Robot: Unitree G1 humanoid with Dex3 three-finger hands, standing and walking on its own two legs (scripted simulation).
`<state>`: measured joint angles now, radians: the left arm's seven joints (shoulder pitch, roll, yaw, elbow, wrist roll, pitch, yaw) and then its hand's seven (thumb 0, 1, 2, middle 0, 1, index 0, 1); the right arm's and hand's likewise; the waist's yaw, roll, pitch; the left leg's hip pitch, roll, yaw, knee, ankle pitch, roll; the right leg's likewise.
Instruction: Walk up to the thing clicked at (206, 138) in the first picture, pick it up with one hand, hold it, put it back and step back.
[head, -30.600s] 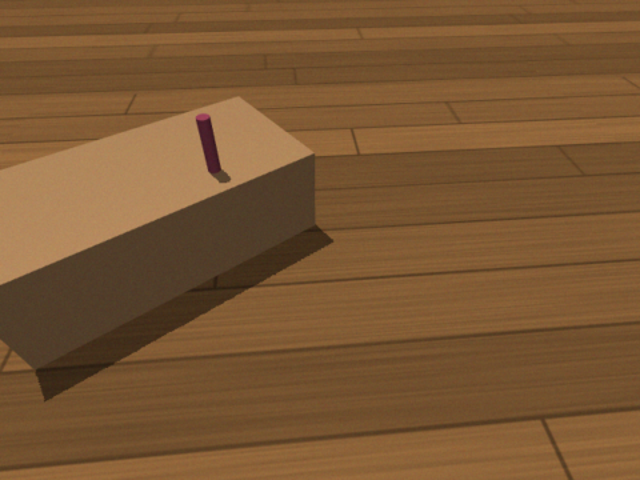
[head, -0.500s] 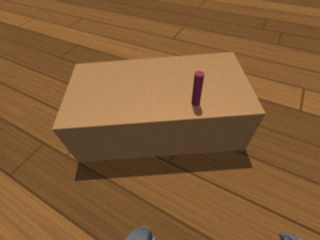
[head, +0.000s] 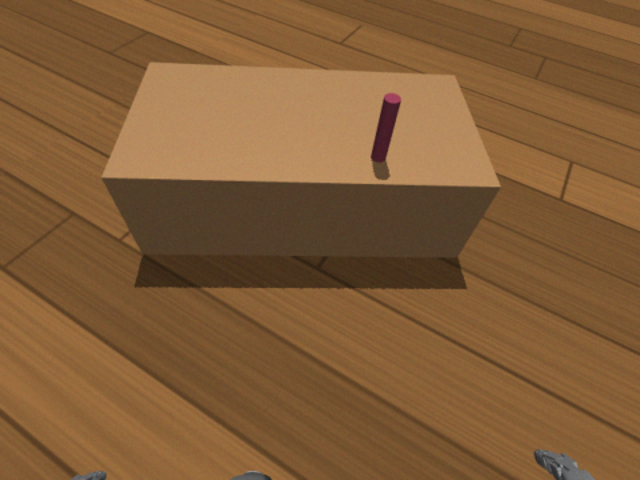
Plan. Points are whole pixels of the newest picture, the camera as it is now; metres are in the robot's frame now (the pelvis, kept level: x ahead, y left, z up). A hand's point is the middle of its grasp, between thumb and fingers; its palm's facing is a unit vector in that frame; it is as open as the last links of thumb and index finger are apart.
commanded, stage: step back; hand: right
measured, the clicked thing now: (384, 130) +1.06 -0.17 -0.27
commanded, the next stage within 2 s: stand in 1.26 s
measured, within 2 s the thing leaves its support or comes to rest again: neither
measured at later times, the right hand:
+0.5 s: hand out of the picture -0.04 -0.27 -0.15, palm faces -0.09 +0.93 -0.36, open 7.4 cm
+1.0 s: hand out of the picture +0.04 -0.27 -0.15, palm faces -0.10 +0.92 -0.37, open 7.4 cm
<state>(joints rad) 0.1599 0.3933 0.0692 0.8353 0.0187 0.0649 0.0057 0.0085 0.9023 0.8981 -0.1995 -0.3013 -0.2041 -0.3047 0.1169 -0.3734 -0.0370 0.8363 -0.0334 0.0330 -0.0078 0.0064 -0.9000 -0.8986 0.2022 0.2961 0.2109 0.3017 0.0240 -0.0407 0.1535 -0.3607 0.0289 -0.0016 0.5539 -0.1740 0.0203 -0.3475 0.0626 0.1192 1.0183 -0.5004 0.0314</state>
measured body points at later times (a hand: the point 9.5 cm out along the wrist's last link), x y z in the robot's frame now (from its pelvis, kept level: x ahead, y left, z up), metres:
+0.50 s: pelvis -0.09 -0.01 +0.00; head -0.08 -0.01 +0.45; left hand -0.04 +0.32 -0.12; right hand -0.03 -0.32 -0.13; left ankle -0.09 +0.11 -0.73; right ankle -0.08 -0.13 -0.72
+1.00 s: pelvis -0.05 -0.01 +0.00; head -0.03 -0.01 +0.45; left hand +0.02 +0.30 -0.13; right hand +0.05 -0.32 -0.13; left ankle -0.04 +0.11 -0.73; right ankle -0.03 -0.15 -0.73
